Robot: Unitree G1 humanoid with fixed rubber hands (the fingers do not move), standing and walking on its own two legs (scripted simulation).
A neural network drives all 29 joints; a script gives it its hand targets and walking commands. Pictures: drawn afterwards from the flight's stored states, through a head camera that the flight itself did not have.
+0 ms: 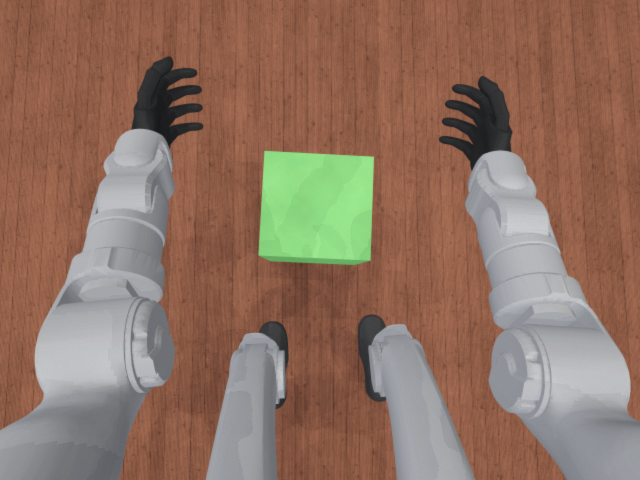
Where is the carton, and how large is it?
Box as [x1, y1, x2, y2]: [258, 151, 373, 264]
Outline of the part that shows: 264,151 258,255 269,260 355,264 370,260 373,157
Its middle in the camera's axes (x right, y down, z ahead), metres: -0.01 -0.06 +0.85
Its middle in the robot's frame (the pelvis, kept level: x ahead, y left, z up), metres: +0.47 +0.00 -0.51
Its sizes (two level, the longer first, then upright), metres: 0.210 0.200 0.250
